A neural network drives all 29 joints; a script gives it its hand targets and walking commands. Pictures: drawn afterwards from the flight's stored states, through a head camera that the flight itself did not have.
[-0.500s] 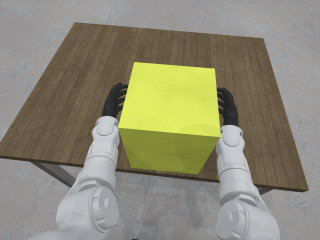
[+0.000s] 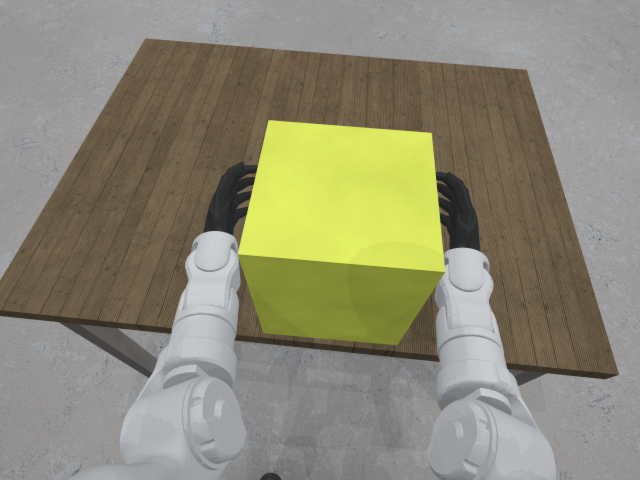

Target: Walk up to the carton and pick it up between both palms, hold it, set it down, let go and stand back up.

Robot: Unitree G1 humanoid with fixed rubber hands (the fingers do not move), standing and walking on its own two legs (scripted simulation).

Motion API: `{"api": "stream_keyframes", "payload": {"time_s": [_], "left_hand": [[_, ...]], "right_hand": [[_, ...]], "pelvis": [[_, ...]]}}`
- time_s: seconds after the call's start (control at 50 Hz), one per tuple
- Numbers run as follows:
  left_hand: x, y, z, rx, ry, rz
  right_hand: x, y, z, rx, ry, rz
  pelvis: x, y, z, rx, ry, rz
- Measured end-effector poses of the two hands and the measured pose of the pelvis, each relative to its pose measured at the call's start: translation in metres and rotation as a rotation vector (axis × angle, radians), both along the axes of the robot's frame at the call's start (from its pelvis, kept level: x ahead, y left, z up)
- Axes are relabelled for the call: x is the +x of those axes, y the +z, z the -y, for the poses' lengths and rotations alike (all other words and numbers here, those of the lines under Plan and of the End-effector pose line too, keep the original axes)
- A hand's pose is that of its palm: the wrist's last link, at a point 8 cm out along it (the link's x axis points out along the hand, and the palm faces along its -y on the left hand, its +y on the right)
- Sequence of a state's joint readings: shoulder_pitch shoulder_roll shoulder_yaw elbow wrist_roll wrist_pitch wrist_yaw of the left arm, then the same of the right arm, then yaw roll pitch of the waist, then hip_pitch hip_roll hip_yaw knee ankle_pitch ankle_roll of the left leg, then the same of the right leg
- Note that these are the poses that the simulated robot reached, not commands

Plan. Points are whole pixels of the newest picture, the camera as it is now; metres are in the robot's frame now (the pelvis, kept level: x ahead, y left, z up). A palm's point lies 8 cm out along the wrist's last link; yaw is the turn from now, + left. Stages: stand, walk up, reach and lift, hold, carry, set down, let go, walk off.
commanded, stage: set down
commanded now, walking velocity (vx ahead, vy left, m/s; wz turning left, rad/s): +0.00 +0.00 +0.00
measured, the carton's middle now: (338, 243) +0.43 -0.01 -0.01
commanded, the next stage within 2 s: none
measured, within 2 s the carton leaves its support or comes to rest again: neither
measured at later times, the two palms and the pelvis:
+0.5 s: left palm (223, 226) +0.42 +0.14 +0.04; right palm (460, 238) +0.41 -0.16 +0.05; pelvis +0.00 +0.00 +0.00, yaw +0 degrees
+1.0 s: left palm (222, 232) +0.43 +0.15 +0.01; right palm (451, 239) +0.43 -0.16 +0.02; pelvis -0.01 +0.01 -0.01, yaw -5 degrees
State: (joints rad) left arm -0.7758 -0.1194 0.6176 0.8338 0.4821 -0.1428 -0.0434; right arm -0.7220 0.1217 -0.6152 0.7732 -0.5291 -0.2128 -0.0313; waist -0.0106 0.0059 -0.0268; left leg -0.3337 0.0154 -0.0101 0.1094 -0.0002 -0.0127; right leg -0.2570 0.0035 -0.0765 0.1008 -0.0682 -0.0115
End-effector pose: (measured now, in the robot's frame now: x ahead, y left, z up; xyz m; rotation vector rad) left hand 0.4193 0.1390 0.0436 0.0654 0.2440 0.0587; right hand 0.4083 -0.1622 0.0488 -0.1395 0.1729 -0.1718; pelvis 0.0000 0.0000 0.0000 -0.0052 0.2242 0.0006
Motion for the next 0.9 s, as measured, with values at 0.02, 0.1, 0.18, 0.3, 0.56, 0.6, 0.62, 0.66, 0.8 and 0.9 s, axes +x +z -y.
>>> {"api": "stream_keyframes", "payload": {"time_s": [0.02,0.1,0.18,0.3,0.56,0.6,0.62,0.66,0.8,0.9], "left_hand": [[0.000,0.000,0.000,-0.001,0.001,0.000],[0.000,0.000,0.000,0.000,0.000,0.002],[0.000,-0.001,0.000,-0.004,0.001,0.005],[0.000,-0.001,0.000,-0.006,0.003,0.014],[0.000,-0.004,0.000,-0.013,0.001,0.027],[0.000,-0.005,0.000,-0.014,0.004,0.032],[0.000,-0.006,0.000,-0.013,0.004,0.035],[0.001,-0.007,0.000,-0.011,0.002,0.032],[0.004,-0.023,-0.001,-0.016,0.001,-0.007],[0.009,-0.033,-0.003,-0.013,0.012,-0.022]], "right_hand": [[0.000,0.000,0.000,0.002,0.000,0.000],[0.000,0.000,0.000,0.003,-0.001,0.001],[0.000,0.000,0.000,0.003,-0.001,0.002],[0.000,-0.001,0.000,0.002,-0.001,0.005],[0.000,-0.002,0.000,0.009,-0.003,0.011],[0.000,-0.002,0.000,0.013,-0.005,0.013],[-0.001,-0.003,0.000,0.014,-0.005,0.015],[0.000,-0.004,0.000,0.016,-0.001,0.015],[0.006,-0.015,0.001,0.078,-0.003,-0.018],[0.015,-0.025,0.001,0.112,0.003,-0.038]], "pelvis": [[0.000,0.000,0.000,0.000,-0.001,0.002],[-0.001,0.000,0.000,0.000,-0.002,0.008],[-0.001,0.000,0.001,0.000,-0.002,0.008],[0.000,0.000,0.002,0.001,-0.004,0.000],[0.000,0.000,0.001,0.001,-0.011,0.007],[0.000,0.000,0.001,0.001,-0.014,0.002],[0.000,0.000,0.001,0.001,-0.015,-0.002],[0.000,-0.001,0.001,0.001,-0.020,-0.009],[-0.002,-0.003,-0.001,0.003,-0.051,-0.075],[-0.006,-0.008,-0.005,0.004,-0.077,-0.155]]}}
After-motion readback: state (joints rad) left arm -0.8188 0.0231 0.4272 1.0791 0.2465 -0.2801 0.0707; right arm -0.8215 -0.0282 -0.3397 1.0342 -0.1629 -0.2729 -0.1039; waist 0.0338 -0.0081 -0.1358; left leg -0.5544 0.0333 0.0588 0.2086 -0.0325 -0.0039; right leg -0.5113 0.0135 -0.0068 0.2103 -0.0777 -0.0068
